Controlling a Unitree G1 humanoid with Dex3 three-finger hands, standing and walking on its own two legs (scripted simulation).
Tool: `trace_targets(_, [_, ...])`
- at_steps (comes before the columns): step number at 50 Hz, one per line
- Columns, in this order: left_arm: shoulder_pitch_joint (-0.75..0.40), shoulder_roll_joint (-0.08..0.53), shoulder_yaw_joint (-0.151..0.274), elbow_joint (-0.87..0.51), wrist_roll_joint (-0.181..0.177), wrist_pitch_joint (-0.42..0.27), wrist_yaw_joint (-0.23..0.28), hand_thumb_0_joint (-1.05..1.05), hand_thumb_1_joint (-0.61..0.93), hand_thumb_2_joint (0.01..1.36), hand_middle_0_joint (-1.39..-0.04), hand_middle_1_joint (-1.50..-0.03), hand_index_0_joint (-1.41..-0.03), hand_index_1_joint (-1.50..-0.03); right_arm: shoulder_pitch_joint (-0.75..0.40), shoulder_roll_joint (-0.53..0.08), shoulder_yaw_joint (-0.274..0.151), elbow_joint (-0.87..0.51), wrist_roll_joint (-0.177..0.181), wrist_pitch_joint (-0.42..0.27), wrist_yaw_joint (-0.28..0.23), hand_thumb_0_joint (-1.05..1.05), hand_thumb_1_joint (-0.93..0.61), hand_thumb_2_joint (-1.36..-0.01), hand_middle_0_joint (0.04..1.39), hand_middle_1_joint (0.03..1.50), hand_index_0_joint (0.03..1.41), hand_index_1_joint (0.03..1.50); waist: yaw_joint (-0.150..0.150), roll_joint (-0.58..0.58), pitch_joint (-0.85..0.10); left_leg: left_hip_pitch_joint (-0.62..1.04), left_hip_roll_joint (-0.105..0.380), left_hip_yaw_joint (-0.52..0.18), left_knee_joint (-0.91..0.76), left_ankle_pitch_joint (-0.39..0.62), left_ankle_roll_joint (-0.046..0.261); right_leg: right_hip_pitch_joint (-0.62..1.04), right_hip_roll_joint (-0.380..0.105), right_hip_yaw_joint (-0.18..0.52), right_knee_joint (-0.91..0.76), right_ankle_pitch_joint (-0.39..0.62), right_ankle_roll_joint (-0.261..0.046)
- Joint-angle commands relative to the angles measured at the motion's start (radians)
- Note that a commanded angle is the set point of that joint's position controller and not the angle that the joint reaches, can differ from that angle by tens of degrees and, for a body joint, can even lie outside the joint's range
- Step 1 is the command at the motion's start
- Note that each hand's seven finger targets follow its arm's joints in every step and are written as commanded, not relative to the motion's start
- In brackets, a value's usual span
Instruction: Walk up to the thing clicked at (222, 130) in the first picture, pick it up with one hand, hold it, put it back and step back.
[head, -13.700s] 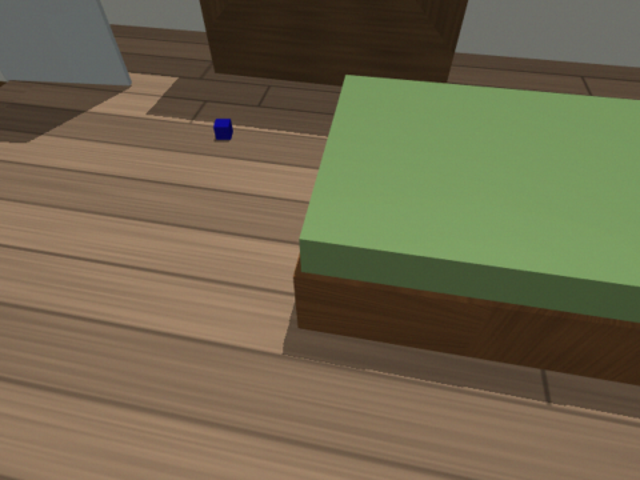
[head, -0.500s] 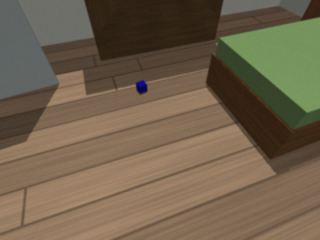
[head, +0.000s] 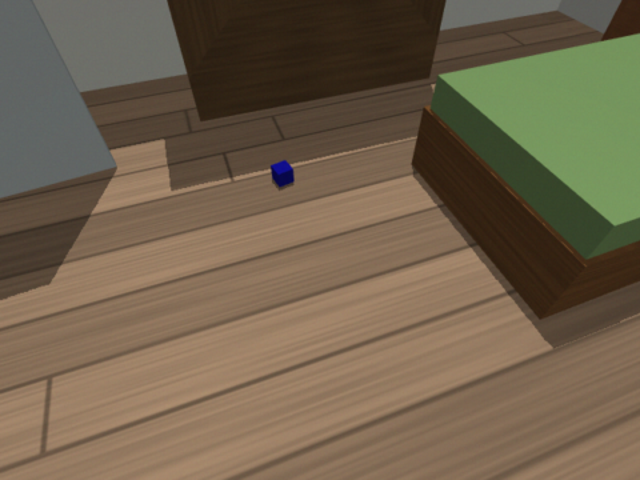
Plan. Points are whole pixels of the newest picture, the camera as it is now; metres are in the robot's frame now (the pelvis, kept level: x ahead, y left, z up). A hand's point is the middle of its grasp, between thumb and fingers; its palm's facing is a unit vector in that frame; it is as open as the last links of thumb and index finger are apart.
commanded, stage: walk up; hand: left
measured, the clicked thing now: (282, 173) +1.50 +0.19 -0.74
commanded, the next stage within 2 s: none
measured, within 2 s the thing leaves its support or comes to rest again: neither
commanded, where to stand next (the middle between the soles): +1.12 -0.03 m, yaw -1 degrees
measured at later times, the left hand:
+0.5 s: hand (166, 471) +0.16 +0.23 -0.14, palm faces +0.01 -0.91 -0.41, open 7.4 cm
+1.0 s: hand (203, 281) +0.48 +0.24 -0.14, palm faces -0.09 -0.92 -0.38, open 7.4 cm
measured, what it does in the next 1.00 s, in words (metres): walks ahead: left foot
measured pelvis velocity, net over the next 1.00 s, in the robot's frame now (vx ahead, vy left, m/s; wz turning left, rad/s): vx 0.39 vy -0.04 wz -0.03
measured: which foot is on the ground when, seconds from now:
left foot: down 0.00-0.28, up 0.30-0.66, down 0.68-1.00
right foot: down 0.00-0.72, up 0.74-1.00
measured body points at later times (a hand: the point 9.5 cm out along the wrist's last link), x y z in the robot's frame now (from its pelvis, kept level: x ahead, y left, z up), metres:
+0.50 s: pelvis +0.13 -0.06 -0.01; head +0.14 -0.08 +0.44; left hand +0.16 +0.28 -0.11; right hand +0.20 -0.39 -0.13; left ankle +0.19 +0.08 -0.70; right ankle +0.11 -0.17 -0.75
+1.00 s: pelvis +0.39 -0.04 -0.02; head +0.40 -0.05 +0.43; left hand +0.48 +0.28 -0.12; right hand +0.45 -0.37 -0.12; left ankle +0.36 +0.10 -0.75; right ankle +0.50 -0.19 -0.72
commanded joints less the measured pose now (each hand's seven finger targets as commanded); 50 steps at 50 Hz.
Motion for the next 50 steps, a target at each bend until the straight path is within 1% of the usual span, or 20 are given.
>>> trace_targets(1, [0.004, 0.302, 0.104, -0.108, 0.034, -0.038, -0.031, 0.0, 0.9, 0.9, -0.2, -0.3, -0.2, -0.3, 0.059, -0.318, -0.121, -0.099, -0.023, -0.041, 0.017, 0.0, -0.9, -0.9, 0.2, 0.3, 0.2, 0.3, -0.015, 0.01, -0.127, 0.026, 0.123, -0.142, 0.01, -0.564, 0.128, -0.128, -0.055, 0.071, 0.103, -0.497, -0.082])
trace_targets(3, [-0.108, 0.25, 0.1, -0.171, 0.038, -0.036, -0.052, 0.0, 0.9, 0.9, -0.2, -0.3, -0.2, -0.3, 0.093, -0.329, -0.144, -0.118, -0.024, -0.042, 0.024, 0.0, -0.9, -0.9, 0.2, 0.3, 0.2, 0.3, -0.066, 0.113, 0.076, 0.051, 0.248, -0.294, -0.126, -0.625, 0.195, -0.451, -0.015, -0.008, 0.283, -0.368, -0.055])
trace_targets(5, [-0.151, 0.25, 0.099, -0.209, 0.032, -0.047, -0.055, 0.0, 0.9, 0.9, -0.2, -0.3, -0.2, -0.3, 0.139, -0.35, -0.158, -0.132, -0.026, -0.06, 0.023, 0.0, -0.9, -0.9, 0.2, 0.3, 0.2, 0.3, -0.089, 0.108, 0.13, 0.117, 0.398, -0.431, -0.225, -0.466, 0.277, -0.598, -0.063, 0.008, 0.453, -0.297, -0.036])
trace_targets(10, [0.041, 0.26, 0.119, -0.179, 0.021, -0.056, -0.089, 0.0, 0.9, 0.9, -0.2, -0.3, -0.2, -0.3, -0.032, -0.329, -0.156, -0.222, -0.03, -0.055, 0.04, 0.0, -0.9, -0.9, 0.2, 0.3, 0.2, 0.3, 0.033, 0.198, 0.008, -0.086, 0.234, -0.123, -0.118, -0.379, 0.188, -0.177, -0.066, -0.068, 0.281, -0.181, -0.033])
trace_targets(13, [0.332, 0.316, 0.156, -0.084, 0.03, -0.065, -0.064, 0.0, 0.9, 0.9, -0.2, -0.3, -0.2, -0.3, -0.06, -0.235, -0.126, -0.255, -0.038, -0.039, 0.04, 0.0, -0.9, -0.9, 0.2, 0.3, 0.2, 0.3, 0.171, -0.085, -0.072, -0.52, 0.078, 0.05, 0.326, -0.512, 0.117, 0.369, 0.005, -0.124, 0.215, -0.144, -0.042])
trace_targets(14, [0.456, 0.4, 0.187, -0.083, 0.038, -0.07, -0.044, 0.0, 0.9, 0.9, -0.2, -0.3, -0.2, -0.3, -0.055, -0.164, -0.097, -0.276, -0.036, -0.039, 0.04, 0.0, -0.9, -0.9, 0.2, 0.3, 0.2, 0.3, 0.241, -0.369, -0.067, -0.692, -0.057, 0.071, 0.717, -0.526, 0.087, 0.395, -0.173, 0.19, -0.003, -0.506, -0.087])
trace_targets(15, [0.375, 0.457, 0.177, -0.142, 0.044, -0.081, -0.037, 0.0, 0.9, 0.9, -0.2, -0.3, -0.2, -0.3, -0.054, -0.186, -0.098, -0.302, -0.01, -0.036, 0.038, 0.0, -0.9, -0.9, 0.2, 0.3, 0.2, 0.3, 0.189, -0.297, -0.028, -0.685, -0.1, -0.135, 0.86, -0.415, 0.056, 0.184, -0.418, 0.678, -0.268, -0.798, -0.182])
trace_targets(16, [0.212, 0.457, 0.165, -0.201, 0.028, -0.084, -0.036, 0.0, 0.9, 0.9, -0.2, -0.3, -0.2, -0.3, -0.042, -0.264, -0.118, -0.281, -0.009, -0.036, 0.035, 0.0, -0.9, -0.9, 0.2, 0.3, 0.2, 0.3, 0.109, -0.135, 0.074, -0.646, -0.002, -0.232, 0.867, -0.297, 0.052, 0.036, -0.45, 0.695, -0.291, -0.815, -0.232])
trace_targets(20, [0.066, 0.335, 0.135, -0.247, 0.009, -0.1, -0.027, 0.0, 0.9, 0.9, -0.2, -0.3, -0.2, -0.3, 0.14, -0.281, -0.123, -0.191, 0.004, -0.042, 0.051, 0.0, -0.9, -0.9, 0.2, 0.3, 0.2, 0.3, -0.003, -0.101, 0.069, -0.473, 0.08, -0.192, 0.711, -0.099, 0.026, -0.056, -0.29, 0.23, -0.207, -0.367, -0.204])
trace_targets(26, [0.126, 0.353, 0.147, -0.266, 0.011, -0.115, -0.029, 0.0, 0.9, 0.9, -0.2, -0.3, -0.2, -0.3, 0.047, -0.253, -0.126, -0.262, -0.012, -0.034, 0.086, 0.0, -0.9, -0.9, 0.2, 0.3, 0.2, 0.3, 0.036, -0.1, 0.079, -0.482, 0.081, -0.1, 0.44, -0.009, -0.003, -0.007, -0.25, 0.048, -0.187, -0.288, -0.22])
trace_targets(30, [0.169, 0.353, 0.146, -0.27, 0.012, -0.107, -0.035, 0.0, 0.9, 0.9, -0.2, -0.3, -0.2, -0.3, -0.019, -0.234, -0.123, -0.305, -0.015, -0.047, 0.092, 0.0, -0.9, -0.9, 0.2, 0.3, 0.2, 0.3, 0.056, -0.084, 0.042, -0.36, 0.078, 0.006, 0.28, 0.054, 0.025, 0.038, -0.237, -0.033, -0.09, -0.009, -0.198])
trace_targets(32, [0.157, 0.36, 0.139, -0.279, 0.009, -0.101, -0.032, 0.0, 0.9, 0.9, -0.2, -0.3, -0.2, -0.3, 0.036, -0.234, -0.131, -0.299, -0.014, -0.051, 0.086, 0.0, -0.9, -0.9, 0.2, 0.3, 0.2, 0.3, 0.021, -0.071, 0.009, -0.237, 0.047, 0.043, 0.238, 0.051, 0.048, 0.024, -0.243, -0.055, 0.031, 0.173, -0.189])
trace_targets(34, [0.198, 0.301, 0.111, -0.285, 0.0, -0.089, -0.026, 0.0, 0.9, 0.9, -0.2, -0.3, -0.2, -0.3, 0.27, -0.29, -0.159, -0.237, -0.029, -0.063, 0.063, 0.0, -0.9, -0.9, 0.2, 0.3, 0.2, 0.3, -0.086, 0.074, -0.127, 0.114, -0.021, 0.066, 0.189, -0.011, 0.11, -0.11, -0.132, -0.161, 0.462, 0.331, -0.14])
trace_targets(35, [0.235, 0.222, 0.089, -0.304, -0.01, -0.085, -0.024, 0.0, 0.9, 0.9, -0.2, -0.3, -0.2, -0.3, 0.399, -0.38, -0.193, -0.229, -0.045, -0.067, 0.047, 0.0, -0.9, -0.9, 0.2, 0.3, 0.2, 0.3, -0.138, 0.279, -0.211, 0.314, 0.199, -0.281, 0.125, -0.176, 0.195, -0.365, -0.032, -0.183, 0.783, 0.071, -0.084])
trace_targets(36, [0.233, 0.249, 0.098, -0.318, -0.023, -0.087, -0.019, 0.0, 0.9, 0.9, -0.2, -0.3, -0.2, -0.3, 0.384, -0.446, -0.202, -0.268, -0.013, -0.074, 0.042, 0.0, -0.9, -0.9, 0.2, 0.3, 0.2, 0.3, -0.13, 0.304, -0.24, 0.366, 0.397, -0.743, -0.057, -0.249, 0.317, -0.557, 0.098, -0.057, 0.92, -0.374, -0.072])
trace_targets(37, [0.147, 0.32, 0.098, -0.312, -0.009, -0.09, -0.013, 0.0, 0.9, 0.9, -0.2, -0.3, -0.2, -0.3, 0.33, -0.429, -0.203, -0.277, 0.018, -0.071, 0.038, 0.0, -0.9, -0.9, 0.2, 0.3, 0.2, 0.3, -0.125, 0.121, -0.195, 0.25, 0.405, -0.692, -0.066, -0.266, 0.334, -0.547, 0.011, 0.072, 0.98, -0.357, -0.083])
trace_targets(38, [0.158, 0.314, 0.091, -0.307, -0.02, -0.092, -0.018, 0.0, 0.9, 0.9, -0.2, -0.3, -0.2, -0.3, 0.26, -0.386, -0.181, -0.301, 0.017, -0.07, 0.03, 0.0, -0.9, -0.9, 0.2, 0.3, 0.2, 0.3, -0.08, 0.069, -0.137, 0.186, 0.364, -0.488, -0.031, -0.175, 0.303, -0.547, -0.033, 0.075, 0.966, -0.27, -0.085])
trace_targets(41, [0.239, 0.286, 0.093, -0.257, -0.02, -0.084, -0.04, 0.0, 0.9, 0.9, -0.2, -0.3, -0.2, -0.3, 0.143, -0.307, -0.134, -0.327, 0.014, -0.079, 0.026, 0.0, -0.9, -0.9, 0.2, 0.3, 0.2, 0.3, 0.004, 0.129, -0.004, -0.115, 0.262, -0.186, -0.06, -0.053, 0.219, -0.401, -0.103, 0.026, 0.729, -0.185, -0.058])
trace_targets(45, [0.162, 0.263, 0.098, -0.283, 0.003, -0.079, -0.071, 0.0, 0.9, 0.9, -0.2, -0.3, -0.2, -0.3, 0.155, -0.33, -0.138, -0.35, -0.001, -0.093, 0.035, 0.0, -0.9, -0.9, 0.2, 0.3, 0.2, 0.3, -0.021, 0.159, 0.023, -0.125, 0.267, -0.127, -0.082, -0.089, 0.269, -0.394, -0.117, -0.041, 0.476, -0.157, -0.026])
trace_targets(50, [0.19, 0.262, 0.121, -0.255, 0.01, -0.084, -0.079, 0.0, 0.9, 0.9, -0.2, -0.3, -0.2, -0.3, 0.084, -0.332, -0.133, -0.375, 0.011, -0.088, 0.042, 0.0, -0.9, -0.9, 0.2, 0.3, 0.2, 0.3, 0.043, 0.115, -0.015, -0.27, 0.226, -0.061, 0.005, -0.253, 0.2, -0.127, -0.065, -0.115, 0.311, 0.064, -0.038])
